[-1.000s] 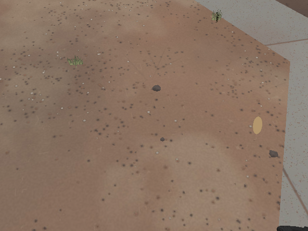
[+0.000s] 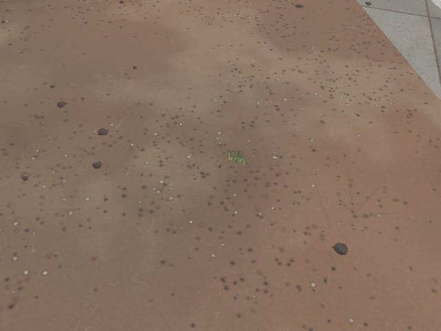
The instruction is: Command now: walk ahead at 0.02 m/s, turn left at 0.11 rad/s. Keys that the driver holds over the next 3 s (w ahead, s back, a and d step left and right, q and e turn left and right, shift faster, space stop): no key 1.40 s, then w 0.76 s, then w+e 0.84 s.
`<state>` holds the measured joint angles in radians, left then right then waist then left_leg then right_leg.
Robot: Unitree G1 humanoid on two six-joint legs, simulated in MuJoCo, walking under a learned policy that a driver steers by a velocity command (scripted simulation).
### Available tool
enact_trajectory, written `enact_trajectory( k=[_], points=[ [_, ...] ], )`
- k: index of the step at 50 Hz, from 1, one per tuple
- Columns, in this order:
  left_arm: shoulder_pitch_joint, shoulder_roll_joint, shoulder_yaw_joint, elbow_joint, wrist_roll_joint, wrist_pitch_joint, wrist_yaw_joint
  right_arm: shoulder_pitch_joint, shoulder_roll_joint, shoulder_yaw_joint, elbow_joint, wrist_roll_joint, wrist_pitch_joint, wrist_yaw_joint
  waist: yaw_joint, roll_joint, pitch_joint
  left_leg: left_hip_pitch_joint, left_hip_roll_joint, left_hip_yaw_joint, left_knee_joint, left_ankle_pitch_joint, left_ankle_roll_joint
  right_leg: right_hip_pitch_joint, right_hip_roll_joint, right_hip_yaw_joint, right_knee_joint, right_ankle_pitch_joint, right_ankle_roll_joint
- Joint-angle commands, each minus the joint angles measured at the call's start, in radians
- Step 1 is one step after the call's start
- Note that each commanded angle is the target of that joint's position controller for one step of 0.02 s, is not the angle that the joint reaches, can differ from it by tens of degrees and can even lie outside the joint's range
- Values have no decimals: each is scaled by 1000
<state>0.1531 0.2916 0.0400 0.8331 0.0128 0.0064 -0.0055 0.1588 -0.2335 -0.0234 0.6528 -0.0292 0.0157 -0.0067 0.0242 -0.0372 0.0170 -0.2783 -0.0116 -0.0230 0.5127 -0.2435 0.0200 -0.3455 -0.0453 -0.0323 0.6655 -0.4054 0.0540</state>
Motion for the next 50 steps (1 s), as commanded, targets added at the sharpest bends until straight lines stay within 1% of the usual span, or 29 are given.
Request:
enact_trajectory(
  k=[1, 2, 3, 4, 5, 6, 7, 8, 9, 10, 12, 17, 25, 38, 50],
  points=[
    [7, 69, 14, -41, -3, -8, 2, -60, -134, -33, -46, 10, -27, 1, 9, 176, -96, 80, 208, -178, -121, 437, 163, 41, -16, 29, -34, 42, 14],
    [13, 59, 9, -35, -5, -11, 1, -65, -125, -30, -39, 17, -24, 2, 17, 164, -106, 90, 192, -165, -101, 435, 147, 84, -11, 20, -131, 142, 11],
    [14, 62, 6, -31, 1, -14, -1, -50, -120, -30, -28, 21, -23, 3, 16, 148, -115, 91, 169, -156, -92, 368, 119, 139, -16, 30, -208, 287, 6],
    [10, 85, 7, -33, 8, -14, -2, -27, -115, -29, -17, 19, -25, 5, 0, 123, -119, 89, 136, -148, -85, 238, 84, 175, -42, 57, -234, 399, -5],
    [8, 130, 15, -33, 6, -11, 0, 0, -121, -31, -9, 9, -26, 9, -32, 64, -89, 55, 97, -132, -82, 127, 62, 179, -63, 62, -220, 438, -25],
    [-6, 150, 24, -15, -6, -9, -1, 13, -122, -33, -7, 6, -23, 9, -46, -5, -56, 61, 67, -96, -95, 88, 43, 115, -46, 48, -203, 305, -51],
    [-5, 107, 16, -13, -5, -11, -4, -23, -135, -34, 2, 6, -20, 6, -12, 14, -35, 74, 62, -85, -75, 73, 32, 84, -35, 49, -228, 243, -55],
    [-8, 90, 10, -3, 2, -13, -3, -39, -127, -36, -1, 10, -17, 1, -14, 9, -32, 77, 62, -79, -68, 81, 33, 78, -36, 52, -242, 236, -49],
    [-14, 86, 8, 2, 4, -17, -1, -46, -117, -34, 2, 12, -13, -3, -14, 1, -28, 76, 64, -81, -66, 106, 37, 82, -34, 51, -246, 255, -43],
    [-12, 83, 6, 9, 2, -21, 1, -42, -116, -35, 5, 10, -9, -5, -13, 1, -32, 77, 60, -77, -64, 127, 37, 93, -34, 50, -245, 262, -40],
    [2, 83, 5, 26, 0, -26, 6, -35, -112, -38, 20, 11, -9, -7, -11, 10, -46, 86, 59, -73, -63, 143, 37, 107, -32, 47, -240, 262, -38],
    [6, 84, 2, 56, -2, -23, 21, -23, -106, -42, 63, 15, -13, -11, -5, 33, -38, 80, 53, -64, -69, 150, 29, 121, -28, 44, -239, 246, -40],
    [17, 75, -1, 108, -4, -17, 32, 8, -108, -45, 148, 19, -20, -20, -3, 48, -22, 79, 47, -52, -80, 155, 18, 131, -18, 38, -244, 239, -43],
    [49, 55, -3, 179, -7, -12, 43, 31, -100, -36, 279, 25, -23, -30, -8, 40, 0, 80, 39, -36, -98, 142, 14, 133, -3, 27, -257, 239, -43],
    [99, 35, -8, 221, -8, -12, 50, 44, -85, -26, 364, 29, -21, -31, -13, 40, 12, 78, 33, -24, -110, 133, 13, 133, 5, 22, -262, 242, -43]
  ],
)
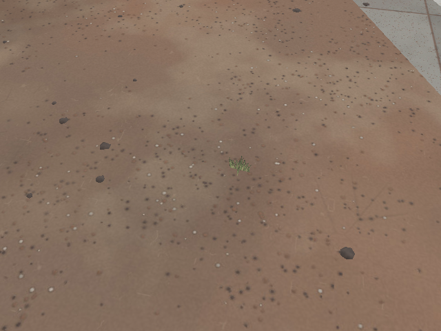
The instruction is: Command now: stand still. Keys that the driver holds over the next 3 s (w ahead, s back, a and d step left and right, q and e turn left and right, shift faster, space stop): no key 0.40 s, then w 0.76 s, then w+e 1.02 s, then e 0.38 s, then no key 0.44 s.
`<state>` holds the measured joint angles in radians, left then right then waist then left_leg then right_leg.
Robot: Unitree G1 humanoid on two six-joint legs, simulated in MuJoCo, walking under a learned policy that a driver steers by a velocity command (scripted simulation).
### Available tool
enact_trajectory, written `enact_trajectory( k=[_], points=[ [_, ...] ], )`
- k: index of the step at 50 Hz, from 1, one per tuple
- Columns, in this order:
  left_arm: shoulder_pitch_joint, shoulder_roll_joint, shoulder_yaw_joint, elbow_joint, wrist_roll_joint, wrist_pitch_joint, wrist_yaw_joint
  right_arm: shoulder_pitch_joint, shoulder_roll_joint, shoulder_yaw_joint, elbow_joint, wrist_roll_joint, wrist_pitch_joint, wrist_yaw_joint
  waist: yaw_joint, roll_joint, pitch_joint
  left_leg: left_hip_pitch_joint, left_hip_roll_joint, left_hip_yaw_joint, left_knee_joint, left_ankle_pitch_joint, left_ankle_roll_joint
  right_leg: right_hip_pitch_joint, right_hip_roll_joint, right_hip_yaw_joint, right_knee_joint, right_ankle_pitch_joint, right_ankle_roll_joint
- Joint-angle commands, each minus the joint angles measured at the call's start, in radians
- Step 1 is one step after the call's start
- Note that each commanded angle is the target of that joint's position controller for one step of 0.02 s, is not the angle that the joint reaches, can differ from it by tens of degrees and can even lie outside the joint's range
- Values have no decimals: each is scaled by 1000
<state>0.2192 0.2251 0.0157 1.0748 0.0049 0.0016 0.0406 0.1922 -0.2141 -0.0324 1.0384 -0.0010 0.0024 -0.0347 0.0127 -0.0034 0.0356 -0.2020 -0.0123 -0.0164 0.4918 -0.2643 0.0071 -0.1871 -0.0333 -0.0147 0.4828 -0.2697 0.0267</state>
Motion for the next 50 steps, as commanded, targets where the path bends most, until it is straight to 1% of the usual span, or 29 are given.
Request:
enact_trajectory(
  k=[1, 20, 21, 22, 23, 24, 25, 26, 28, 29, 30, 31, 32, 33, 34, 35, 36, 37, 38, 39, 40, 41, 42, 44, 45, 46, 47, 49, 50],
  points=[
    [37, 99, 15, -18, 0, -7, 4, 13, -104, -16, -16, 1, -7, -3, -2, 6, -6, 1, 33, -30, -90, 153, 25, -26, -6, 4, -79, 107, -16],
    [109, 65, 9, 11, -3, -8, 8, 49, -81, -2, 46, 3, -4, -5, -8, 3, 10, -9, 28, -18, -93, 145, 22, -34, 0, 3, -82, 109, -20],
    [131, 54, 7, 22, -4, -7, 9, 68, -72, 0, 57, 3, -2, -6, -9, 5, -14, 1, 18, -9, -98, 39, 24, -24, 13, -11, -80, 15, -23],
    [137, 59, 11, 25, -10, -5, 12, 76, -84, -5, 60, 10, 0, -9, -10, 11, 0, -19, 4, -2, -93, -145, 37, -44, 33, -28, -58, -132, -34],
    [131, 70, 15, 17, -15, -5, 15, 80, -103, -12, 57, 16, 1, -11, -14, 17, 34, -63, 6, -12, -93, -332, 56, -85, 39, -29, -38, -286, -50],
    [120, 73, 17, 6, -16, -9, 16, 81, -108, -15, 50, 18, -3, -11, -17, 23, 81, -110, 24, -41, -108, -451, 75, -136, 33, -16, -26, -383, -66],
    [115, 65, 16, -4, -17, -20, 14, 87, -111, -17, 45, 21, -13, -9, -20, 37, 114, -131, 53, -82, -123, -501, 94, -175, 26, -4, -9, -406, -78],
    [113, 53, 15, -12, -19, -34, 10, 107, -115, -20, 44, 25, -26, -5, -27, 55, 124, -117, 88, -135, -140, -514, 115, -210, 21, 1, 23, -378, -84],
    [91, 21, 11, -32, -20, -63, -6, 175, -146, -33, 56, 32, -48, 5, -48, 129, 104, -37, 195, -298, -209, -552, 177, -279, 37, -36, 151, -258, -82],
    [90, 5, 9, -41, -25, -75, -14, 190, -164, -40, 57, 33, -54, 8, -44, 174, 90, -26, 258, -399, -258, -576, 215, -279, 44, -50, 218, -198, -89],
    [88, 7, 10, -46, -29, -84, -21, 173, -162, -41, 47, 33, -59, 10, -32, 173, 99, -75, 290, -450, -283, -560, 232, -242, 31, -32, 240, -178, -107],
    [114, 7, 12, -41, -32, -91, -26, 127, -157, -38, 28, 32, -63, 11, 1, 162, 106, -129, 282, -425, -276, -524, 221, -178, 27, -27, 198, -182, -128],
    [180, 0, 13, -20, -35, -96, -28, 56, -155, -36, 1, 38, -63, 14, 49, 150, 115, -211, 237, -345, -240, -475, 188, -54, 32, -30, 75, -180, -149],
    [284, 19, 21, 17, -32, -98, -26, -25, -139, -31, -32, 41, -65, 16, 101, 99, 118, -324, 163, -232, -132, -362, 139, 110, 13, 18, -41, -136, -158],
    [424, 112, 49, 55, -29, -102, -23, -82, -72, -15, -64, 40, -77, 19, 142, -112, 89, -481, 32, -24, 175, -196, 59, 269, -132, 272, -171, -217, -207],
    [518, 234, 79, 66, -27, -110, -37, -95, -50, -9, -108, 35, -103, 19, 154, -345, 51, -641, -40, 56, 457, -235, 28, 376, -349, 664, -309, -198, -322],
    [466, 154, 54, 49, -7, -121, -37, -105, -93, -19, -106, 39, -118, 22, 111, -197, 70, -727, 14, -34, 648, -260, 45, 377, -377, 704, -294, -127, -332],
    [408, 107, 42, 27, -4, -128, -40, -66, -89, -19, -92, 44, -127, 34, 73, -125, 80, -768, 48, -53, 732, -182, 66, 384, -343, 593, -273, -36, -299],
    [360, 98, 37, 8, -8, -127, -47, -48, -86, -20, -81, 41, -133, 40, 50, -82, 67, -778, 76, -40, 745, -103, 78, 384, -302, 486, -274, 42, -266],
    [335, 84, 28, -1, -13, -120, -51, -66, -98, -27, -86, 36, -136, 44, 39, -57, 79, -786, 100, -30, 711, -43, 80, 374, -281, 396, -284, 170, -239],
    [337, 48, 16, -2, -8, -108, -50, -79, -97, -32, -92, 28, -134, 49, 35, -57, 68, -753, 116, -12, 681, 0, 77, 353, -240, 306, -295, 269, -212],
    [350, 46, 14, -1, -5, -98, -46, -85, -73, -28, -97, 30, -130, 56, 34, -92, 66, -708, 121, 7, 628, 24, 66, 317, -224, 250, -304, 332, -205],
    [349, 44, 11, -8, -3, -91, -39, -105, -53, -22, -105, 29, -124, 62, 33, -85, 70, -681, 116, 29, 566, 58, 50, 289, -200, 199, -316, 359, -201],
    [322, 63, 10, -29, 4, -84, -24, -212, -20, -6, -149, 26, -116, 66, 42, -72, 98, -574, 85, 70, 368, 160, 27, 164, -147, 116, -354, 337, -188],
    [322, 88, 15, -37, 3, -85, -19, -269, -9, 2, -172, 26, -114, 68, 54, -78, 110, -508, 64, 89, 269, 211, 21, 109, -137, 94, -376, 330, -188],
    [339, 112, 21, -37, -1, -87, -15, -304, -12, 6, -188, 27, -112, 70, 60, -90, 111, -447, 46, 104, 203, 244, 18, 81, -142, 87, -399, 319, -193],
    [355, 129, 27, -31, -7, -90, -13, -326, -26, 6, -201, 30, -110, 73, 59, -106, 115, -411, 38, 104, 163, 263, 22, 82, -158, 88, -415, 311, -198],
    [358, 134, 36, -23, -21, -95, -13, -352, -59, 2, -226, 36, -107, 77, 42, -113, 128, -395, 41, 80, 90, 283, 46, 142, -190, 80, -410, 344, -189],
    [352, 135, 39, -22, -24, -94, -13, -354, -77, -3, -234, 36, -109, 80, 29, -111, 120, -382, 36, 75, 61, 278, 62, 188, -204, 72, -383, 416, -179]
  ],
)
Over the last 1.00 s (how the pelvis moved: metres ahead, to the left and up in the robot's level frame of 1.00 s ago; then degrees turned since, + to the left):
0.02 -0.01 0.00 0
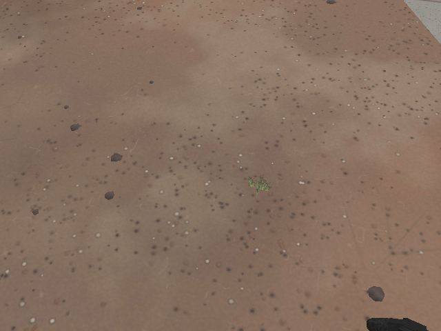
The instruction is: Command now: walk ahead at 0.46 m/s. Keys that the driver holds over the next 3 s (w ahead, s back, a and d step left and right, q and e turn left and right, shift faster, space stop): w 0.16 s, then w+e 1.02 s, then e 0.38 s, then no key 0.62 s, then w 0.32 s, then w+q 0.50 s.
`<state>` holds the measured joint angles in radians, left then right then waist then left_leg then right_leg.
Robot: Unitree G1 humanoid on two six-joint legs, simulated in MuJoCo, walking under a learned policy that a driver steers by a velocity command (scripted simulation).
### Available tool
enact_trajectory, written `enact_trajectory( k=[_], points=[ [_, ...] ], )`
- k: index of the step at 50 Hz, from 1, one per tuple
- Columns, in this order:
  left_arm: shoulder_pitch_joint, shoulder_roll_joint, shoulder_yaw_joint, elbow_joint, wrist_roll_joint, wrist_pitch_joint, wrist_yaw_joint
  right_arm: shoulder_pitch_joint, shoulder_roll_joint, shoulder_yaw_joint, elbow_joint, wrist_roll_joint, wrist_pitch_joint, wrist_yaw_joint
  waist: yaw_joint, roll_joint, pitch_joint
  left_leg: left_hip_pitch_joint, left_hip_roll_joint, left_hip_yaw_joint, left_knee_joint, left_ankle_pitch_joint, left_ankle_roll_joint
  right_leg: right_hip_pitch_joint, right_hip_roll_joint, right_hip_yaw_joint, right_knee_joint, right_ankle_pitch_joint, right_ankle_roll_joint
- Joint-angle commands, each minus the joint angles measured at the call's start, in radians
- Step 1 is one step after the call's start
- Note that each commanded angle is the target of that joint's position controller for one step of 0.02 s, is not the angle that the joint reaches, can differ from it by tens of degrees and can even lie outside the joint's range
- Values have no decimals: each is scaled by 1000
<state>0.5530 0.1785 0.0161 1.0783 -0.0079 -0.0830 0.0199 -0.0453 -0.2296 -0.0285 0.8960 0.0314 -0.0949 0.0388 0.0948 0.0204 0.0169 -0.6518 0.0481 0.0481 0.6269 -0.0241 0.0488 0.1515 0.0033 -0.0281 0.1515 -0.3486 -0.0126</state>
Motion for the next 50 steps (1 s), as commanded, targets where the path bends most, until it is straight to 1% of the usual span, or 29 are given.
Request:
enact_trajectory(
  k=[1, 2, 4, 5, 6, 7, 8, 9, 10, 11, 12, 15, 19, 22, 27, 30, 31, 32, 33, 34, 35, 36, 37, 38, 40, 42, 45, 47, 50],
  points=[
    [6, 188, 44, -27, -8, -7, 6, -94, -85, -17, -94, 1, -14, 8, -78, -141, 109, 112, -39, 12, -90, 23, 38, -105, -250, 74, 2, 645, -127],
    [-6, 200, 50, -31, -4, -1, 6, -39, -111, -30, -84, 0, -16, 7, -114, -161, 53, 193, -65, 26, -83, -2, 55, -65, -256, 62, 85, 841, -114],
    [-40, 199, 50, -49, 8, 17, 4, 255, -183, -74, 2, 6, -8, -5, -258, -172, -127, 571, -90, 31, -75, -24, 106, -149, -204, 15, 440, 1028, -68],
    [-38, 158, 34, -78, 26, 16, -1, 432, -259, -94, 38, -9, 0, -17, -300, -40, -263, 885, 122, -229, -59, -103, 171, -405, -139, -6, 775, 667, -42],
    [102, -12, -8, -74, 8, -7, -17, 484, -285, -92, 58, -24, 1, -6, -200, 251, -440, 1132, 358, -763, -245, -389, 338, -725, 60, 77, 1127, -171, 5],
    [-3, 90, 17, -82, -24, -37, -20, 426, -192, -68, 57, -16, -4, -4, -228, 168, -335, 1039, 311, -815, -355, -456, 282, -831, 20, 189, 1249, -192, -26],
    [-115, 147, 34, -126, -49, -52, -19, 322, -150, -55, 42, -11, -11, -5, -198, 127, -167, 879, 286, -644, -371, -371, 236, -895, -29, 151, 1260, -107, -46],
    [-165, 157, 37, -136, -47, -56, -9, 229, -123, -45, 20, -16, -20, -4, -158, 8, -103, 704, 265, -503, -393, -215, 210, -836, -87, 136, 1216, -8, -53],
    [-175, 151, 49, -135, -32, -47, 0, 188, -98, -39, 19, -31, -29, 1, -123, -22, -63, 571, 241, -402, -421, -125, 196, -776, -120, 127, 1172, 45, -53],
    [-141, 128, 51, -129, -28, -28, 2, 177, -79, -34, 32, -44, -36, 3, -86, 9, -60, 492, 213, -329, -447, -98, 186, -702, -149, 142, 1139, 68, -56],
    [-117, 101, 52, -123, -31, -11, 2, 181, -67, -32, 43, -43, -37, 3, -68, 28, -45, 456, 197, -274, -471, -98, 183, -680, -156, 144, 1104, 66, -56],
    [-187, 105, 62, -159, -28, 19, 8, 217, -100, -37, 74, -43, -44, -15, -60, 47, 26, 390, 185, -158, -537, -82, 178, -751, -165, 147, 1010, 129, -43],
    [-317, 113, 68, -209, -15, 12, -7, 270, -130, -42, 87, -48, -39, -42, -87, 12, 44, 469, 173, -52, -542, 18, 153, -869, -145, 157, 804, 352, -26],
    [-437, 93, 55, -251, -10, 4, -28, 305, -147, -40, 85, -41, -34, -54, -128, 5, 57, 506, 158, 35, -546, 56, 124, -838, -125, 73, 623, 471, -26],
    [-583, 82, 40, -341, -13, 6, -65, 411, -174, -48, 110, -26, 3, -60, -178, -7, 92, 739, 223, 83, -454, 168, 108, -926, -101, 6, 491, 367, -52],
    [-540, 125, 58, -374, -17, 10, -85, 377, -212, -60, 84, -24, 29, -67, -120, 54, 28, 791, 239, 133, -279, 608, 74, -783, -25, -79, 475, 209, -101],
    [-447, 160, 77, -362, -19, 12, -88, 361, -223, -64, 73, -26, 38, -72, -64, 77, -32, 777, 231, 151, -137, 766, 61, -653, 20, -104, 476, 171, -126],
    [-286, 216, 108, -326, -22, 14, -83, 341, -223, -62, 58, -24, 44, -75, 23, 67, -117, 699, 196, 174, 74, 770, 31, -424, 62, -102, 412, 225, -163],
    [-123, 315, 145, -296, -18, 24, -59, 350, -200, -50, 30, -36, 35, -75, 81, -48, -226, 443, 152, 180, 394, 464, -14, -100, -74, 137, 383, 215, -230],
    [-154, 396, 156, -321, -22, 20, -53, 436, -48, -3, -20, -47, -5, -51, -31, -299, -346, -16, -99, 69, 795, -463, -80, 254, -344, 767, 238, 90, -451],
    [-108, 309, 128, -321, -4, 19, -51, 336, -147, -23, -39, -11, -59, -29, 33, -181, -418, -133, -71, -155, 860, -501, -41, 300, -353, 855, 137, 62, -429],
    [-146, 248, 113, -321, 4, 12, -46, 244, -178, -33, -70, 22, -79, -23, 33, -146, -281, -194, -19, -153, 829, -431, -11, 209, -310, 674, 151, 140, -366],
    [-226, 220, 103, -335, -1, 4, -48, 226, -162, -30, -75, 9, -83, -28, -22, -23, -176, -154, 29, -147, 716, -357, -7, 29, -264, 535, 143, 264, -327],
    [-292, 184, 91, -354, 0, 2, -48, 223, -169, -41, -65, -15, -71, -39, -60, 17, -129, -79, 63, -136, 623, -322, -13, -107, -226, 439, 125, 356, -297],
    [-334, 192, 89, -373, 7, 0, -44, 267, -159, -49, -76, -29, -41, -40, -119, -24, -90, 26, 80, -140, 535, -308, -42, -268, -196, 385, 92, 462, -304],
    [-319, 212, 94, -375, -4, -3, -33, 243, -136, -48, -91, -41, -21, -43, -125, -20, -63, 42, 73, -114, 427, -257, -76, -350, -164, 324, 67, 493, -297],
    [-272, 247, 105, -372, -11, 2, -14, 117, -109, -38, -137, -49, -15, -48, -88, -47, -28, 46, 37, -96, 179, -64, -107, -403, -117, 265, 62, 451, -262],
    [-247, 249, 107, -370, -13, 8, -9, 46, -96, -31, -159, -43, -20, -43, -58, -80, -22, 98, -2, -88, 21, 67, -103, -422, -86, 247, 76, 374, -225],
    [-201, 246, 107, -354, -17, 12, -11, -22, -114, -34, -195, -26, -26, -35, -29, -113, -20, 141, -32, -98, -81, 126, -91, -392, -105, 301, 106, 300, -201]
  ],
)
Over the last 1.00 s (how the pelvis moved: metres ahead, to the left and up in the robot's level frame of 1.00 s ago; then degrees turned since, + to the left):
0.18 -0.02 -0.01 -1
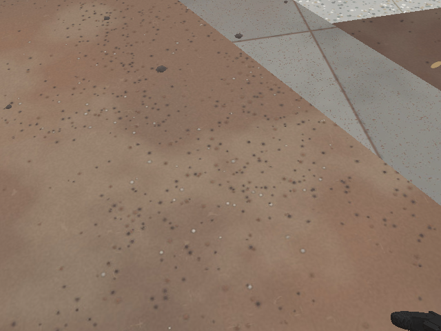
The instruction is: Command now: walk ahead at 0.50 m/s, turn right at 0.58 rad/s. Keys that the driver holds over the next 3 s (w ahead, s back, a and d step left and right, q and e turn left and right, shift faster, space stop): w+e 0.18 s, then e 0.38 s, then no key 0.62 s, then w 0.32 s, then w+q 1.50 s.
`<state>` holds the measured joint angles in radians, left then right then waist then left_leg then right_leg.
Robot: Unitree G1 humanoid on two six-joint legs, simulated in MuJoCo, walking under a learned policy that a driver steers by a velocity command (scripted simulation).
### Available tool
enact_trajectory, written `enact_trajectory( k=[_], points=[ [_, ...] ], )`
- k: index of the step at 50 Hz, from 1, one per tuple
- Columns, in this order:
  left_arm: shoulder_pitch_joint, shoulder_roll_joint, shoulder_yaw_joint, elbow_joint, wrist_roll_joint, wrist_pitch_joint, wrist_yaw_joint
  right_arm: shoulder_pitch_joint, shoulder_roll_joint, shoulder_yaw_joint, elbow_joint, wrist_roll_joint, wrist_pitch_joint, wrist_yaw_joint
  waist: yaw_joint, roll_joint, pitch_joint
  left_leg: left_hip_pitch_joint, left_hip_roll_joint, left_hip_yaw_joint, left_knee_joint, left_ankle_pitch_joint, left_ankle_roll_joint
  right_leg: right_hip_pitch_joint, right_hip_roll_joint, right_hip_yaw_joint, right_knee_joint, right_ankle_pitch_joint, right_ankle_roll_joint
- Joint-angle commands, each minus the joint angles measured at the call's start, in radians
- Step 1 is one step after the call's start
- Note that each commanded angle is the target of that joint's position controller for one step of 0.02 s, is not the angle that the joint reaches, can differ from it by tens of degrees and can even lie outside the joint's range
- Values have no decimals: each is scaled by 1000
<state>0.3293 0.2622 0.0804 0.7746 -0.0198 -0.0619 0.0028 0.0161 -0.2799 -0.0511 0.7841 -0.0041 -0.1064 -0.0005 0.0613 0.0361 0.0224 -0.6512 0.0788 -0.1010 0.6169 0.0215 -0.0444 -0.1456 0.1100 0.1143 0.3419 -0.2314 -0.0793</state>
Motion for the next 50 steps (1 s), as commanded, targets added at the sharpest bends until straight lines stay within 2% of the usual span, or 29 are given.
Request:
enact_trajectory(
  k=[1, 4, 6, 7, 8, 9, 10, 11, 12, 13, 17, 22, 25, 28, 29, 30, 31, 32, 33, 34, 35, 36, 38, 41, 44, 47, 48, 49, 50],
  points=[
    [33, 156, 42, -47, -7, -7, 8, -92, -77, -15, -91, 11, -19, 8, 5, -132, -27, 142, -65, 38, -97, 64, 9, -63, -224, 187, -58, 164, -129],
    [28, 156, 43, -53, -3, 4, 18, -66, -118, -31, -98, 14, -36, 18, -23, -160, -34, 191, -70, 23, -143, -50, 39, 14, -257, 276, 31, 154, -113],
    [1, 123, 31, -72, 1, 9, 19, 79, -151, -52, -63, 5, -48, 14, -100, -165, -102, 404, -65, 42, -194, -75, 84, -7, -199, 264, 168, 237, -73],
    [-13, 72, 9, -95, 13, 6, 14, 229, -200, -67, -49, -10, -51, 7, -170, -96, -227, 651, 80, -86, -167, -114, 145, -121, -141, 194, 419, 157, -36],
    [129, 3, -11, -121, -9, -6, 13, 350, -288, -90, -21, -24, -37, 3, -122, 215, -366, 1015, 320, -523, -225, -260, 314, -481, 6, 60, 762, -264, 40],
    [159, 91, -3, -107, -27, -8, 16, 351, -218, -77, -16, 4, -30, 10, -127, 247, -355, 1029, 370, -716, -292, -497, 338, -646, -64, 71, 936, -362, 51],
    [56, 169, 18, -110, -22, 0, 18, 285, -136, -55, -44, 6, -22, 6, -150, 127, -205, 897, 326, -552, -304, -415, 290, -684, -101, 71, 992, -283, 64],
    [-14, 176, 23, -126, -6, 9, 22, 220, -107, -42, -58, -6, -12, 3, -135, 42, -121, 754, 284, -377, -294, -182, 256, -643, -134, 36, 984, -216, 77],
    [-47, 168, 28, -140, 9, 14, 24, 177, -87, -35, -57, -13, -5, 4, -108, 23, -68, 638, 242, -256, -293, 64, 243, -598, -154, 25, 941, -191, 87],
    [-37, 154, 33, -146, 9, 24, 21, 159, -75, -29, -53, -18, -3, 4, -76, 45, -57, 570, 211, -160, -293, 224, 231, -546, -177, 16, 904, -189, 90],
    [-46, 72, 15, -191, -2, 56, 18, 140, -136, -50, -26, -9, 0, -2, -48, 88, -62, 504, 197, 16, -347, 446, 260, -511, -189, -50, 734, -109, 113],
    [-135, 69, 10, -220, 5, 62, -11, 111, -162, -56, -17, 9, 38, -24, -73, 67, -94, 521, 175, 176, -350, 364, 230, -399, -181, -108, 466, 149, 100],
    [-199, 84, 18, -252, 7, 67, -33, 131, -183, -62, -4, 23, 52, -22, -94, 69, -76, 562, 189, 202, -309, 298, 210, -365, -166, -133, 354, 142, 74],
    [-187, 115, 36, -271, 7, 72, -45, 128, -207, -71, -6, 43, 65, -21, -72, 74, -76, 608, 205, 208, -188, 341, 180, -310, -131, -166, 240, 63, 29],
    [-132, 126, 46, -257, 11, 68, -42, 127, -199, -69, -5, 50, 68, -22, -39, 52, -100, 586, 176, 232, -82, 368, 154, -205, -98, -181, 143, 123, 4],
    [-52, 182, 68, -239, 18, 64, -27, 181, -169, -61, 7, 40, 66, -17, -10, -30, -153, 509, 110, 265, 92, 278, 100, -28, -101, -134, 70, 356, -37],
    [3, 291, 87, -253, 34, 64, 0, 200, -101, -33, -31, -18, 59, -8, -19, -271, -246, 217, 23, 289, 416, -291, 28, 250, -366, 185, 148, 890, -152],
    [-40, 291, 68, -285, 46, 58, -3, 225, -96, -15, -49, -19, 55, 3, -40, -335, -394, 36, -88, 134, 655, -753, -3, 339, -557, 474, 98, 870, -361],
    [-52, 206, 44, -283, 37, 53, -13, 170, -169, -38, -30, 11, 66, 9, 4, -163, -373, 23, -37, 46, 703, -692, -5, 264, -496, 359, 77, 774, -316],
    [-96, 171, 29, -269, 27, 46, -16, 141, -157, -35, -39, 27, 76, 7, -21, -135, -288, 7, -10, 48, 663, -634, 4, 187, -437, 249, 80, 674, -249],
    [-132, 156, 24, -260, 18, 47, -16, 140, -136, -32, -24, 19, 88, -4, -42, -80, -227, 19, 9, 50, 589, -583, -1, 99, -379, 189, 59, 551, -195],
    [-176, 158, 22, -257, 16, 52, -12, 143, -143, -36, -21, 10, 102, -15, -67, -102, -186, 73, 14, 58, 525, -532, -11, -4, -346, 147, 32, 467, -170],
    [-215, 169, 24, -254, 37, 54, -7, 186, -121, -31, -6, 7, 119, -21, -98, -149, -165, 190, -14, 90, 459, -470, -28, -134, -309, 95, -3, 432, -171],
    [-223, 149, 19, -233, 37, 49, 2, 180, -85, -17, -4, 4, 123, -28, -85, -165, -174, 259, -16, 85, 286, -431, -27, -146, -300, 79, -6, 344, -167],
    [-210, 136, 11, -205, 40, 54, 7, 152, -89, -14, -12, 5, 122, -24, -60, -184, -168, 318, -23, 89, 153, -380, -13, -153, -309, 112, -10, 164, -158],
    [-214, 91, -11, -175, 31, 58, 3, 195, -65, -9, 7, -10, 115, -7, -97, -158, -130, 478, -52, 128, -114, -214, 30, -227, -259, 98, 20, -70, -80],
    [-169, 58, -22, -153, 38, 54, 1, 205, -83, -8, 5, -29, 111, -4, -86, -110, -115, 528, 4, 58, -172, -150, 57, -265, -213, 74, 57, -143, -19],
    [-116, 51, -23, -145, 50, 50, -2, 185, -158, -18, -12, -34, 109, -8, -26, 40, -86, 504, 124, -58, -207, -95, 109, -293, -127, -2, 157, -209, 37],
    [-122, 44, -20, -152, 44, 50, 1, 127, -134, -13, -3, -32, 106, -4, 0, 184, -65, 300, 160, -113, -288, -341, 167, -157, -97, -72, 166, -126, 71]
  ],
)
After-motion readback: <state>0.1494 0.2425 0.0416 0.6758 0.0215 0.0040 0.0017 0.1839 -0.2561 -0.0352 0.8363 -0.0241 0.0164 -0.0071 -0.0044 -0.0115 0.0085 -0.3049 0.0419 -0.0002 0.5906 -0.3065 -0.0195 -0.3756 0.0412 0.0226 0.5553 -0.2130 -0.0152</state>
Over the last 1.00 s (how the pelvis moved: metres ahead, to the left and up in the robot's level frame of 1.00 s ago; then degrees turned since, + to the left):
0.57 -0.07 0.01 -24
